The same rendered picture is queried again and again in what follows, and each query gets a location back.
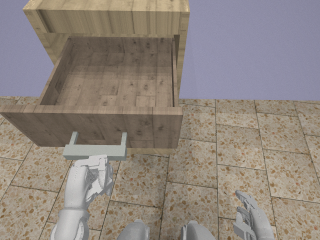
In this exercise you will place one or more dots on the robot thigh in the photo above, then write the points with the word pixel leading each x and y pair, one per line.
pixel 135 231
pixel 194 231

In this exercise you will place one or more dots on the robot left forearm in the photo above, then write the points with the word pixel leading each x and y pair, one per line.
pixel 72 225

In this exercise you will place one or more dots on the robot left thigh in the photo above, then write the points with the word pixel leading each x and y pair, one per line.
pixel 135 231

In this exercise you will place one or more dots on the left robot hand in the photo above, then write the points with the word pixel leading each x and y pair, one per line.
pixel 96 172

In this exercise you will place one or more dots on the cabinet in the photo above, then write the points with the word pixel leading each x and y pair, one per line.
pixel 55 20

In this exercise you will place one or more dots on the handle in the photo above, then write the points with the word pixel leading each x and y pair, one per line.
pixel 73 151

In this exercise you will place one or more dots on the right robot hand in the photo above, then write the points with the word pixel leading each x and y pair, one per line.
pixel 257 225

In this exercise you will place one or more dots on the robot right thigh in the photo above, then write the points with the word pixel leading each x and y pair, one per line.
pixel 194 231

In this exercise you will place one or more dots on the drawer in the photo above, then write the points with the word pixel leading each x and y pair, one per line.
pixel 102 87

